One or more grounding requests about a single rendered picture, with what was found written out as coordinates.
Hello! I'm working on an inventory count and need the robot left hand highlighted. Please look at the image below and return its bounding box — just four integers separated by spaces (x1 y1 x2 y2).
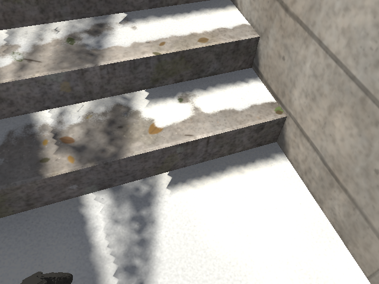
20 272 73 284

